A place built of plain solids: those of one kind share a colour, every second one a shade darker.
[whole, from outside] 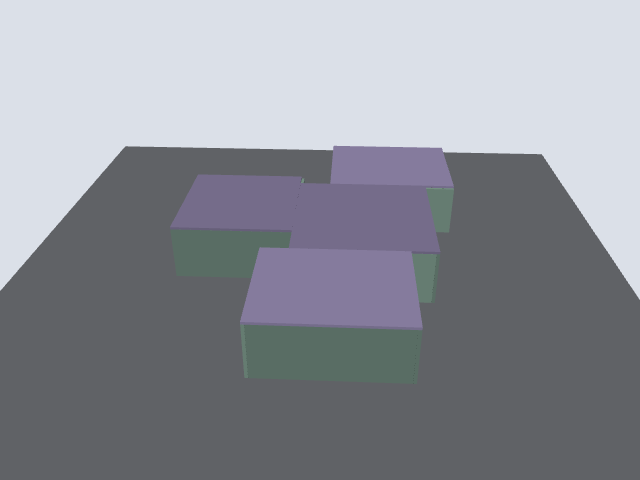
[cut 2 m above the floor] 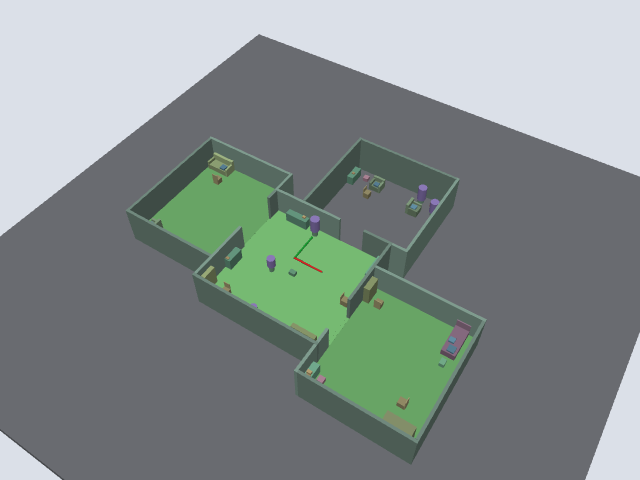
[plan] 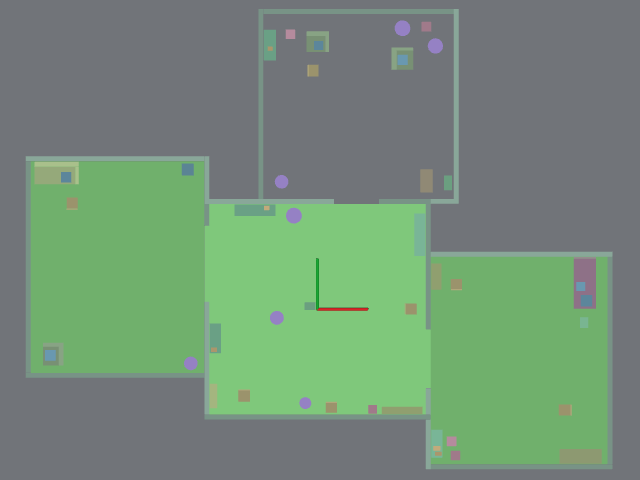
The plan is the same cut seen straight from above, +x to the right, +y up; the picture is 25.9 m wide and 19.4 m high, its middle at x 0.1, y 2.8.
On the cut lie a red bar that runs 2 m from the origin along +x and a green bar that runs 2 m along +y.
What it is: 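A storey of a house; a hub and three side rooms behind broad openings; the side rooms' floors lie 0.89 m, 0.174 m and not at all below the hub's; a bare drop, one riser, a flush line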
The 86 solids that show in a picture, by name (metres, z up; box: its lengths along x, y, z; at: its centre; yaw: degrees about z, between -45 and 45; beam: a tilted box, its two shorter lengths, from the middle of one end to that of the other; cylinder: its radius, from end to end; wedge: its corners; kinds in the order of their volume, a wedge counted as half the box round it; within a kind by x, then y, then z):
{
 "floor_1": {"box": [7.02, 8.56, 0.77], "at": [-8.08, 1.71, 0.34]},
 "floor_2": {"box": [0.2, 3.07, 0.77], "at": [-4.47, 1.84, 0.34]},
 "floor_3": {"box": [8.75, 8.52, 0.94], "at": [0.0, 0.0, 0.42]},
 "floor_4": {"box": [0.2, 2.37, 0.94], "at": [4.47, -2.0, 0.42]},
 "floor_5": {"box": [7.15, 8.39, 0.94], "at": [8.15, -2.07, 0.42]},
 "wall_1": {"box": [0.2, 8.56, 3.54], "at": [-11.69, 1.71, 1.72]},
 "wall_2": {"box": [7.22, 0.2, 3.54], "at": [-8.18, -2.67, 1.72]},
 "wall_3": {"box": [7.22, 0.2, 3.54], "at": [-8.18, 6.09, 1.72]},
 "wall_4": {"box": [0.2, 4.56, 3.54], "at": [-4.47, -1.98, 1.72]},
 "wall_5": {"box": [0.2, 0.88, 3.54], "at": [-4.47, 3.82, 1.72]},
 "wall_6": {"box": [0.2, 1.73, 3.54], "at": [-4.47, 5.32, 1.72]},
 "wall_7": {"box": [0.2, 7.68, 3.54], "at": [-2.29, 8.3, 1.72]},
 "wall_8": {"box": [5.25, 0.2, 3.54], "at": [-1.95, 4.36, 1.72]},
 "wall_9": {"box": [9.15, 0.2, 3.54], "at": [0.0, -4.36, 1.72]},
 "wall_10": {"box": [7.7, 0.2, 3.54], "at": [1.66, 12.03, 1.72]},
 "wall_11": {"box": [2.09, 0.2, 3.54], "at": [3.53, 4.36, 1.72]},
 "wall_12": {"box": [0.2, 2.01, 3.54], "at": [4.47, -5.46, 1.72]},
 "wall_13": {"box": [0.2, 1.07, 3.54], "at": [4.47, -3.72, 1.72]},
 "wall_14": {"box": [0.2, 5.07, 3.54], "at": [4.47, 1.72, 1.72]},
 "wall_15": {"box": [1.13, 0.2, 3.54], "at": [5.14, 4.36, 1.72]},
 "wall_16": {"box": [0.2, 7.68, 3.54], "at": [5.61, 8.3, 1.72]},
 "wall_17": {"box": [7.35, 0.2, 3.54], "at": [8.25, -6.37, 1.72]},
 "wall_18": {"box": [7.35, 0.2, 3.54], "at": [8.25, 2.23, 1.72]},
 "wall_19": {"box": [0.2, 8.39, 3.54], "at": [11.82, -2.07, 1.72]},
 "roof_1": {"box": [7.22, 8.96, 0.16], "at": [-8.18, 1.71, 3.57]},
 "roof_2": {"box": [9.15, 8.92, 0.16], "at": [0.0, 0.0, 3.57]},
 "roof_3": {"box": [8.1, 7.68, 0.16], "at": [1.66, 8.3, 3.57]},
 "roof_4": {"box": [7.35, 8.79, 0.16], "at": [8.25, -2.07, 3.57]},
 "sideboard_1": {"box": [0.46, 1.22, 0.87], "at": [-4.13, -1.18, 1.33]},
 "sideboard_2": {"box": [1.66, 0.47, 0.77], "at": [-2.52, 4.0, 1.28]},
 "sideboard_3": {"box": [0.5, 1.25, 0.76], "at": [-1.92, 10.68, 0.33]},
 "sideboard_4": {"box": [0.44, 1.73, 0.88], "at": [4.13, 3.02, 1.34]},
 "sideboard_5": {"box": [0.46, 1.14, 0.85], "at": [4.83, -5.43, 1.32]},
 "case_1": {"box": [0.3, 1.0, 1.5], "at": [-4.2, -3.5, 1.64]},
 "case_2": {"box": [1.65, 0.3, 2.09], "at": [3.42, -4.09, 1.94]},
 "case_3": {"box": [0.42, 1.06, 1.42], "at": [4.8, 1.32, 1.6]},
 "wardrobe_1": {"box": [1.72, 0.6, 1.9], "at": [10.63, -5.95, 1.84]},
 "bush_1": {"cylinder": 0.28, "from": [-5.12, -2.19, 1.27], "to": [-5.12, -2.19, 1.77]},
 "bush_2": {"cylinder": 0.28, "from": [-1.64, -0.35, 1.44], "to": [-1.64, -0.35, 2.14]},
 "bush_3": {"cylinder": 0.27, "from": [-1.45, 5.15, 0.54], "to": [-1.45, 5.15, 1.15]},
 "bush_4": {"cylinder": 0.32, "from": [-0.95, 3.78, 1.41], "to": [-0.95, 3.78, 2.48]},
 "bush_5": {"cylinder": 0.24, "from": [-0.49, -3.79, 1.3], "to": [-0.49, -3.79, 1.85]},
 "bush_6": {"cylinder": 0.32, "from": [3.43, 11.36, 0.31], "to": [3.43, 11.36, 1.44]},
 "bush_7": {"cylinder": 0.31, "from": [4.76, 10.64, 0.35], "to": [4.76, 10.64, 1.33]},
 "armchair_1": {"box": [0.64, 0.17, 0.56], "at": [-10.78, -2.19, 1.0]},
 "armchair_2": {"box": [0.64, 0.59, 0.42], "at": [-10.78, -1.81, 0.93]},
 "armchair_3": {"box": [0.64, 0.17, 0.56], "at": [-10.78, -1.43, 1.0]},
 "armchair_4": {"box": [0.19, 0.93, 0.86], "at": [-10.36, -1.81, 1.15]},
 "armchair_5": {"box": [0.16, 0.65, 0.7], "at": [-0.37, 10.72, 0.3]},
 "armchair_6": {"box": [0.6, 0.65, 0.47], "at": [0.01, 10.72, 0.19]},
 "armchair_7": {"box": [0.91, 0.19, 0.82], "at": [0.01, 11.14, 0.36]},
 "armchair_8": {"box": [0.16, 0.65, 0.7], "at": [0.39, 10.72, 0.3]},
 "armchair_9": {"box": [0.21, 0.9, 0.93], "at": [3.1, 10.13, 0.41]},
 "armchair_10": {"box": [0.67, 0.12, 0.66], "at": [3.54, 9.74, 0.28]},
 "armchair_11": {"box": [0.67, 0.66, 0.51], "at": [3.54, 10.13, 0.2]},
 "sofa_1": {"box": [0.15, 0.7, 0.68], "at": [-11.37, 5.41, 1.06]},
 "sofa_2": {"box": [1.5, 0.7, 0.44], "at": [-10.55, 5.41, 0.94]},
 "sofa_3": {"box": [1.8, 0.21, 0.94], "at": [-10.55, 5.86, 1.19]},
 "sofa_4": {"box": [0.15, 0.7, 0.68], "at": [-9.72, 5.41, 1.06]},
 "bed_1": {"box": [0.9, 2.02, 0.46], "at": [10.81, 1.03, 1.13]},
 "bed_2": {"box": [0.9, 0.06, 1.0], "at": [10.81, 2.08, 1.39]},
 "chair_1": {"box": [0.45, 0.05, 0.9], "at": [-9.92, 4.05, 1.17]},
 "chair_2": {"box": [0.45, 0.44, 0.43], "at": [-9.92, 4.3, 0.94]},
 "chair_3": {"box": [0.47, 0.46, 0.47], "at": [-2.96, -3.51, 1.13]},
 "chair_4": {"box": [0.4, 0.48, 0.5], "at": [-0.16, 9.65, 0.2]},
 "chair_5": {"box": [0.46, 0.4, 0.46], "at": [0.56, -3.99, 1.12]},
 "chair_6": {"box": [0.45, 0.44, 0.46], "at": [3.79, 0.01, 1.12]},
 "chair_7": {"box": [0.46, 0.05, 0.77], "at": [5.62, 0.79, 1.28]},
 "chair_8": {"box": [0.46, 0.41, 0.42], "at": [5.62, 1.02, 1.1]},
 "chair_9": {"box": [0.47, 0.45, 0.4], "at": [9.99, -4.07, 1.09]},
 "basket_1": {"box": [0.39, 0.38, 0.36], "at": [-1.09, 11.12, 0.13]},
 "basket_2": {"box": [0.35, 0.35, 0.37], "at": [2.23, -4.04, 1.08]},
 "basket_3": {"box": [0.39, 0.39, 0.4], "at": [4.4, 11.42, 0.15]},
 "basket_4": {"box": [0.4, 0.4, 0.33], "at": [5.42, -5.33, 1.06]},
 "basket_5": {"box": [0.39, 0.39, 0.31], "at": [5.58, -5.91, 1.05]},
 "lowtable_1": {"box": [0.51, 0.94, 0.45], "at": [4.41, 5.19, 0.17]},
 "toybox_1": {"box": [0.45, 0.31, 0.29], "at": [-0.3, 0.13, 1.04]},
 "toybox_2": {"box": [0.32, 0.59, 0.41], "at": [5.27, 5.11, 0.15]},
 "toybox_3": {"box": [0.33, 0.44, 0.31], "at": [10.78, -0.54, 1.05]},
 "cushion_1": {"box": [0.44, 0.44, 0.12], "at": [-10.8, -1.86, 1.2]},
 "cushion_2": {"box": [0.42, 0.42, 0.14], "at": [-10.16, 5.34, 1.23]},
 "cushion_3": {"box": [0.37, 0.37, 0.15], "at": [0.04, 10.66, 0.5]},
 "cushion_4": {"box": [0.41, 0.41, 0.13], "at": [3.44, 10.08, 0.52]},
 "cushion_5": {"box": [0.36, 0.36, 0.13], "at": [10.64, 0.92, 1.42]},
 "cushion_6": {"box": [0.47, 0.47, 0.11], "at": [10.87, 0.35, 1.41]},
 "pouf_1": {"box": [0.49, 0.49, 0.37], "at": [-5.24, 5.65, 0.91]}
}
